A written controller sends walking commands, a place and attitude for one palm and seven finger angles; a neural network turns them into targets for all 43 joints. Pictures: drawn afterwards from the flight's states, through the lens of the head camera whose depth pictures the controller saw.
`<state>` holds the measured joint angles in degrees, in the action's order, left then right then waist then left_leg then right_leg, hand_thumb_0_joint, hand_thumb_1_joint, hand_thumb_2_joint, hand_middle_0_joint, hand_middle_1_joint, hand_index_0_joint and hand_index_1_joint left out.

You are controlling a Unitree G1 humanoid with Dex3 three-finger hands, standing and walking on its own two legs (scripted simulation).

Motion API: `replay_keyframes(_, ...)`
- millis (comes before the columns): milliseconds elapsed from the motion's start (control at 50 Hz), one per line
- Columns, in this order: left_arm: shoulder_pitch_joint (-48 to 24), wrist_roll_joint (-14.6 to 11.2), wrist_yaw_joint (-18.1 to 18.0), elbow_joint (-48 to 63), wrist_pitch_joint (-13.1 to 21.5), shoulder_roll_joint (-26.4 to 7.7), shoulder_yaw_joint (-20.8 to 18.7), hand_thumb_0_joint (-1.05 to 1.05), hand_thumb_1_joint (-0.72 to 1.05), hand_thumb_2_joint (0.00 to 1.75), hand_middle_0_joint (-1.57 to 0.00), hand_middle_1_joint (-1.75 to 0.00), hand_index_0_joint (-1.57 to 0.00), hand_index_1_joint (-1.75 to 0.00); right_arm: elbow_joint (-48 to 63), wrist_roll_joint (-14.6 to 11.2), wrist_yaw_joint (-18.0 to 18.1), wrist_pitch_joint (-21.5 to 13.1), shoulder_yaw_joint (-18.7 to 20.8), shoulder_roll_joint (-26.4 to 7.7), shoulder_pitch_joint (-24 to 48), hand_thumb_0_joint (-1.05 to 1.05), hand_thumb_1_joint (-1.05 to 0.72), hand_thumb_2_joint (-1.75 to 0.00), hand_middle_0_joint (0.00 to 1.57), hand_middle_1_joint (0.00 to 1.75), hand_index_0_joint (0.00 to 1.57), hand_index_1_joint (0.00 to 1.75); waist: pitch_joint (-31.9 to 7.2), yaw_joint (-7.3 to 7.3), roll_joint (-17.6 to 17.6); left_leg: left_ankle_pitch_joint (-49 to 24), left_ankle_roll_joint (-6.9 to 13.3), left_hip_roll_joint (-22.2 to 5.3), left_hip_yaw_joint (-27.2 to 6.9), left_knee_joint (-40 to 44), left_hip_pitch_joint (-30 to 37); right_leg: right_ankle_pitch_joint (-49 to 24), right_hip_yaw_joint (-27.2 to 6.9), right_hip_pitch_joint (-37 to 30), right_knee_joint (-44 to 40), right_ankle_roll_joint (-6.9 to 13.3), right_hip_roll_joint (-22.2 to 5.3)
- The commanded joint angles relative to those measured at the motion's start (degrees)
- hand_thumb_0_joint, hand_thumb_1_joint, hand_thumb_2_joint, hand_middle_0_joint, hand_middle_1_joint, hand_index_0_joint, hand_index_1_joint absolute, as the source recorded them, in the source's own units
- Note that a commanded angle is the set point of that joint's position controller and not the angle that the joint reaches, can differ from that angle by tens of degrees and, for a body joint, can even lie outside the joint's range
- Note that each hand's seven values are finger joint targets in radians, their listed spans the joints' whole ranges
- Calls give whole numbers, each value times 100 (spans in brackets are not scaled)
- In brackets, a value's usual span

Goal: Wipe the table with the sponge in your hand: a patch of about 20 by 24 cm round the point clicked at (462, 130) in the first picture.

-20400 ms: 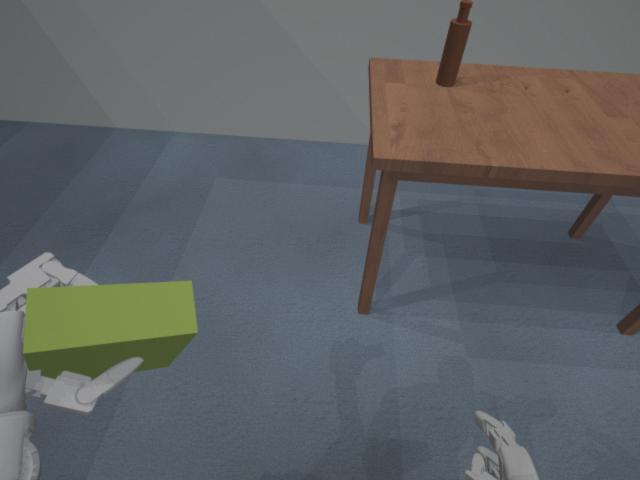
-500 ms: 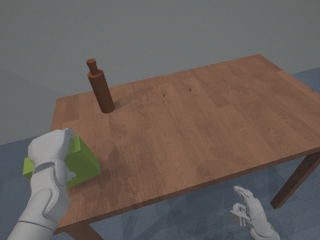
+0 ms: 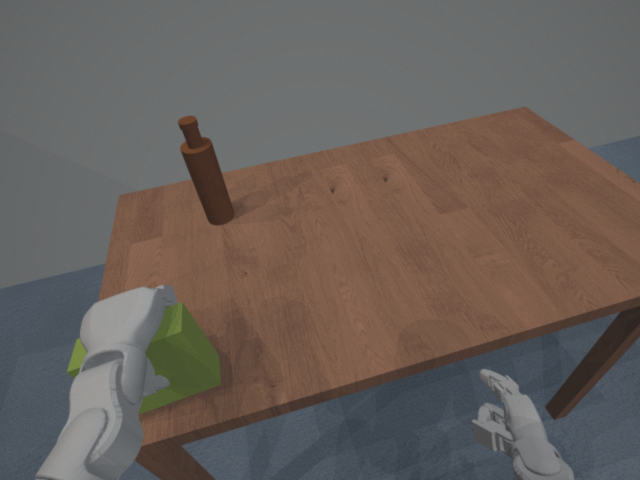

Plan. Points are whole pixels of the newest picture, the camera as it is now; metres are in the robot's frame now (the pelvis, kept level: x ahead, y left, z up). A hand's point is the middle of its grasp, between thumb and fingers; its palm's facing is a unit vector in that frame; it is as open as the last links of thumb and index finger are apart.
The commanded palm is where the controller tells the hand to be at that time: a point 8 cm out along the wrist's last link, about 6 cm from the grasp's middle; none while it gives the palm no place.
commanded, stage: move the sponge above the wiping area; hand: left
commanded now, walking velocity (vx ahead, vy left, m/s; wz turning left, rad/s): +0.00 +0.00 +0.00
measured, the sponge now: (159, 371) +0.23 +0.27 +0.01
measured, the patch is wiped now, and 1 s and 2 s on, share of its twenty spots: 0.00 0.00 0.00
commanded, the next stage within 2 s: lower the sponge onto the table in 1.32 s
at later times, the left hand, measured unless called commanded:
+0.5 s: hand (171, 341) +0.25 +0.24 +0.06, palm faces -0.08 -0.11 -0.99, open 9.3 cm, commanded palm +0.23 +0.26 +0.14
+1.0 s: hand (153, 331) +0.25 +0.26 +0.08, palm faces +0.03 -0.07 -1.00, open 9.3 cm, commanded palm +0.23 +0.27 +0.14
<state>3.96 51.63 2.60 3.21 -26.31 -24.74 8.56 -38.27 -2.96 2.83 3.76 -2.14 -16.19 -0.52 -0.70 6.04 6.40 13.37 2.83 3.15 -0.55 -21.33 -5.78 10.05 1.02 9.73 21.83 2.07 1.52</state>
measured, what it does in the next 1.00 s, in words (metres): stands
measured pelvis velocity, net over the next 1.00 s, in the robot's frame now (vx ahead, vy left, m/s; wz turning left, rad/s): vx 0.01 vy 0.00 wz -0.01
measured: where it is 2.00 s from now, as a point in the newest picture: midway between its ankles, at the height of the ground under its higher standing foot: outside the picture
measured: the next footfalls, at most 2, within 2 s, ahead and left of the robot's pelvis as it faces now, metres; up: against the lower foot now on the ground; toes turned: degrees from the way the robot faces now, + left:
none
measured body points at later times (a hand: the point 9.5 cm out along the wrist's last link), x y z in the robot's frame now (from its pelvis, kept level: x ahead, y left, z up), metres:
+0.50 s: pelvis -0.01 -0.01 +0.00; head -0.02 -0.04 +0.45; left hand +0.25 +0.24 +0.11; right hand +0.23 -0.22 -0.08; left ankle -0.02 +0.09 -0.74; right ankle +0.02 -0.10 -0.74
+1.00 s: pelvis +0.01 +0.00 +0.00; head -0.01 -0.03 +0.45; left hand +0.25 +0.26 +0.13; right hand +0.25 -0.21 -0.08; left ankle -0.02 +0.09 -0.74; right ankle +0.02 -0.10 -0.74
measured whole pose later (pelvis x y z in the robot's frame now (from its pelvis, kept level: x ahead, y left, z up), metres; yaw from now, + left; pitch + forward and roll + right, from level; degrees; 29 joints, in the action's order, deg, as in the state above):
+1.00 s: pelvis +0.01 +0.00 +0.00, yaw -1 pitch -2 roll +0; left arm 4.9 54.4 -3.2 4.6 -13.5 -27.0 7.3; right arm -39.6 -1.8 4.6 1.5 -0.9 -15.0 -2.7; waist -0.9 8.2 4.8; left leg 14.7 2.3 2.4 -0.4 -22.5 -5.8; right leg 10.5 0.6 9.4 21.8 2.5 2.4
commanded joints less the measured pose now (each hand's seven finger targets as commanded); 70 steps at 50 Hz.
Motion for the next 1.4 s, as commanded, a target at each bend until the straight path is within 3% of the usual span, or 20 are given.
replay_keyframes(0,-1803,518,-537,2015,891,-1542,-1081,0,10,130,-120,-160,-120,-160,1049,183,104,-389,180,-342,1019,0,-90,-90,20,30,20,30,-1636,160,-442,-1577,-37,-168,-493,187,-2,-905,-700,-1042,-20,315,-11)
replay_keyframes(80,-1366,606,-1174,1660,920,-2113,-1955,0,10,130,-120,-160,-120,-160,821,184,54,-323,229,-387,1048,0,-90,-90,20,30,20,30,-1347,344,-8,-1717,-207,-173,-552,270,-114,-1092,-1095,-1067,-119,479,62)
replay_keyframes(160,-1290,217,-1252,904,146,-1390,-1359,0,10,130,-120,-160,-120,-160,743,19,-13,-195,219,-412,1329,0,-90,-90,20,30,20,30,-737,200,-205,-1358,-233,-167,-384,322,-255,-728,-882,-716,-321,372,-69)
replay_keyframes(260,-1398,-65,-477,669,-440,-845,-416,0,10,130,-120,-160,-120,-160,883,-124,59,-183,139,-513,1465,0,-90,-90,20,30,20,30,-563,-77,-446,-924,-70,-118,-364,364,-318,-373,-633,-560,-388,233,-126)
replay_keyframes(360,-2286,268,-138,1131,379,-1235,-478,0,10,130,-120,-160,-120,-160,960,33,155,-345,119,-468,1107,0,-90,-90,20,30,20,30,-1140,-137,-622,-749,53,-107,-431,269,-141,-103,-612,-591,-304,212,-88)
replay_keyframes(460,-2480,628,-883,1033,1236,-1827,-1407,0,10,130,-120,-160,-120,-160,762,154,252,-462,222,-359,868,0,-90,-90,20,30,20,30,-1354,148,-125,-1072,-130,-138,-475,326,-143,-396,-769,-806,-223,362,30)
replay_keyframes(480,-2510,692,-1069,1063,1158,-2274,-1842,0,10,130,-120,-160,-120,-160,744,138,236,-449,211,-425,929,0,-90,-90,20,30,20,30,-1417,233,16,-1049,-132,-112,-527,363,-158,-374,-1021,-875,-237,435,83)
replay_keyframes(500,-2499,637,-1193,995,1050,-1761,-1507,0,10,130,-120,-160,-120,-160,807,102,218,-438,208,-297,969,0,-90,-90,20,30,20,30,-1433,201,-35,-1261,-151,-121,-424,350,-221,-570,-823,-948,-176,413,3)
replay_keyframes(580,-1624,198,-1404,337,207,-1808,-1762,0,10,130,-120,-160,-120,-160,680,-5,70,-305,236,-467,1289,0,-90,-90,20,30,20,30,-1100,326,-236,-1397,-222,-101,-364,345,-270,-830,-1033,-992,-271,421,-57)
replay_keyframes(600,-1411,29,-1258,307,-42,-1303,-1314,0,10,130,-120,-160,-120,-160,779,-31,30,-256,210,-444,1349,0,-90,-90,20,30,20,30,-1095,260,-284,-1436,-197,-114,-264,346,-367,-1004,-806,-1095,-215,343,-124)
replay_keyframes(680,-831,-179,-554,221,-660,-1083,-875,0,10,130,-120,-160,-120,-160,888,-143,0,-130,156,-580,1527,0,-90,-90,20,30,20,30,-666,65,-642,-1290,-93,-102,-284,262,-468,-1037,-816,-855,-257,241,-149)
replay_keyframes(780,-1825,67,-43,1235,22,-1188,-527,0,10,130,-120,-160,-120,-160,1094,-40,99,-286,132,-537,1237,0,-90,-90,20,30,20,30,-1087,-169,-691,-1112,100,-116,-387,91,-141,-690,-744,-605,-209,208,-93)
replay_keyframes(880,-2189,508,-720,2056,1399,-2119,-1591,0,10,130,-120,-160,-120,-160,904,216,254,-553,262,-404,788,0,-90,-90,20,30,20,30,-1722,119,68,-1724,-66,-199,-548,39,250,-1106,-923,-854,-81,369,45)
replay_keyframes(900,-2096,541,-905,1913,1462,-1733,-1389,0,10,130,-120,-160,-120,-160,869,212,265,-578,271,-314,705,0,-90,-90,20,30,20,30,-1740,103,35,-1926,-129,-202,-484,29,231,-1179,-755,-839,-47,358,12)
replay_keyframes(1020,-1812,210,-1254,545,351,-1453,-1331,0,10,130,-120,-160,-120,-160,677,-31,108,-313,236,-450,1182,0,-90,-90,20,30,20,30,-887,117,-328,-1435,-266,-186,-390,317,-220,-753,-712,-610,-306,347,-88)
replay_keyframes(1120,-1171,-30,-541,736,-440,-682,-389,0,10,130,-120,-160,-120,-160,957,-94,-4,-182,155,-489,1415,0,-90,-90,20,30,20,30,-1023,34,-430,-1663,-177,-160,-381,297,-179,-1156,-479,-858,-198,267,-152)
replay_keyframes(1220,-1420,308,-169,1270,-27,-1227,-654,0,10,130,-120,-160,-120,-160,1057,37,-15,-164,124,-477,1165,0,-90,-90,20,30,20,30,-1331,-5,-674,-1684,-14,-165,-431,163,-80,-1149,-546,-910,-87,253,-99)
replay_keyframes(1280,-1977,553,-484,1829,558,-1902,-1315,0,10,130,-120,-160,-120,-160,1018,147,56,-196,146,-454,1124,0,-90,-90,20,30,20,30,-1457,127,-335,-1560,-67,-220,-559,241,-46,-952,-802,-983,-65,343,34)
replay_keyframes(1340,-1897,641,-933,1649,884,-1581,-1279,0,10,130,-120,-160,-120,-160,881,171,83,-291,200,-355,952,0,-90,-90,20,30,20,30,-1369,175,10,-1899,-246,-267,-579,268,-3,-1033,-685,-904,-66,390,55)
replay_keyframes(1380,-1712,581,-1166,1581,765,-1973,-1720,0,10,130,-120,-160,-120,-160,840,132,59,-296,210,-404,1074,0,-90,-90,20,30,20,30,-1268,277,226,-1771,-246,-214,-620,315,-13,-982,-952,-951,-152,483,91)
